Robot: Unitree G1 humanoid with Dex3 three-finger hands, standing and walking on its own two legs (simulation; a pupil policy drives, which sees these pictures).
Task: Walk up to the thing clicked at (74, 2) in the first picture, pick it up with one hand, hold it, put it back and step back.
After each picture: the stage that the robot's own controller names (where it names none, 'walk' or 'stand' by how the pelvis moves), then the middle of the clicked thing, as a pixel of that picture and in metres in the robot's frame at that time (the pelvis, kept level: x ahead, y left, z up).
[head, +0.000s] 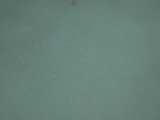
stand; (74, 1) +2.38 +0.09 -0.72
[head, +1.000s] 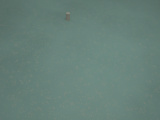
walk; (67, 16) +2.22 +0.10 -0.71
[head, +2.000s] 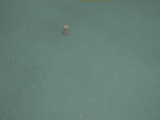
walk; (66, 30) +1.56 +0.09 -0.72
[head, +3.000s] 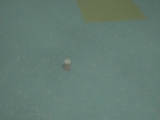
walk; (67, 65) +1.03 +0.08 -0.72
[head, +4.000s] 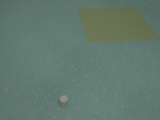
walk; (63, 102) +0.63 +0.10 -0.71
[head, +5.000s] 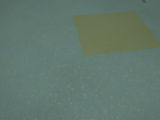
stand; out of the picture +0.40 +0.14 -0.71
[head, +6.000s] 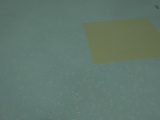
stand; out of the picture +0.35 +0.14 -0.72
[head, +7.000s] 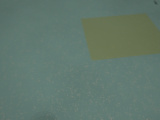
stand; out of the picture +0.35 +0.15 -0.72
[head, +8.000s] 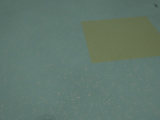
stand; out of the picture +0.34 +0.15 -0.73
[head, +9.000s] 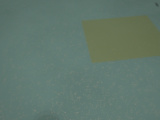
stand; out of the picture +0.33 +0.15 -0.73
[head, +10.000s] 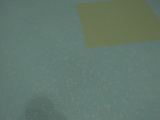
go down; out of the picture +0.35 +0.15 -0.71
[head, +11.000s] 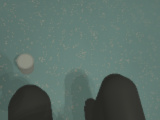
go down; (26, 64) +0.45 +0.16 -0.30
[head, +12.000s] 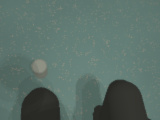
approach; (40, 69) +0.44 +0.14 -0.32
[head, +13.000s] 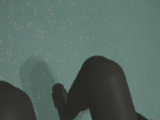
close in; out of the picture +0.45 +0.19 -0.24
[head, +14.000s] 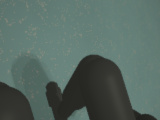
close; out of the picture +0.44 +0.20 -0.24
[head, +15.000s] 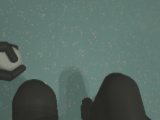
lift; (7, 62) +0.38 +0.22 -0.15
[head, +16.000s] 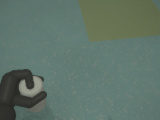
hold; (33, 94) +0.31 +0.17 +0.01
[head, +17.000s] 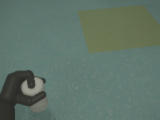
hold; (35, 95) +0.32 +0.17 +0.00
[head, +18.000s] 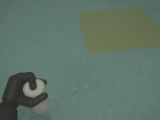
hold; (37, 97) +0.32 +0.17 -0.01
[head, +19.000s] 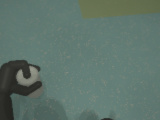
crouch; (31, 83) +0.36 +0.17 -0.07
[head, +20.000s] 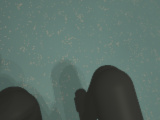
lower; out of the picture +0.50 +0.21 -0.15
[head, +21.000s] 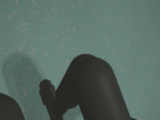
lower; out of the picture +0.47 +0.23 -0.25
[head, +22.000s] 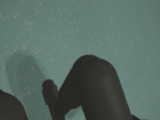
lower; out of the picture +0.47 +0.22 -0.25
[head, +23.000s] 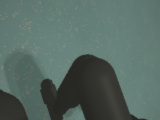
lower; out of the picture +0.47 +0.21 -0.26
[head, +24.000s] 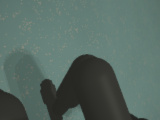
lower; out of the picture +0.47 +0.21 -0.26
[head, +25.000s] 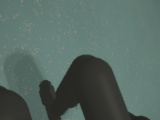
open; out of the picture +0.46 +0.18 -0.27
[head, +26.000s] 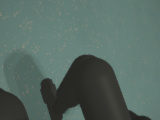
stand; out of the picture +0.46 +0.19 -0.26
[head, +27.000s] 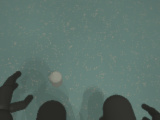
walk; (56, 79) +0.45 +0.11 -0.44
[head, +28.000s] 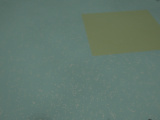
stand; out of the picture +0.38 +0.11 -0.66
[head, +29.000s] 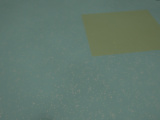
stand; out of the picture +0.38 +0.12 -0.67
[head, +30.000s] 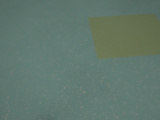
stand; out of the picture +0.39 +0.11 -0.70
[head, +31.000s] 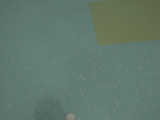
walk; (71, 119) +0.41 +0.11 -0.71
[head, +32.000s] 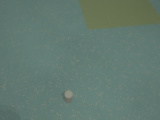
walk; (68, 96) +0.54 +0.06 -0.71
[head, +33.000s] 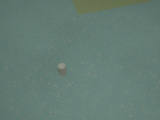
walk; (62, 69) +0.81 +0.21 -0.68
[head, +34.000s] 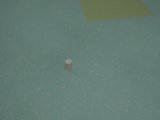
stand; (68, 65) +1.01 +0.14 -0.71
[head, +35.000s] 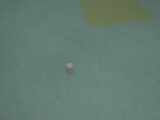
stand; (70, 68) +1.03 +0.13 -0.72
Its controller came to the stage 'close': yes
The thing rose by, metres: 0.72
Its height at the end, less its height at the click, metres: +0.00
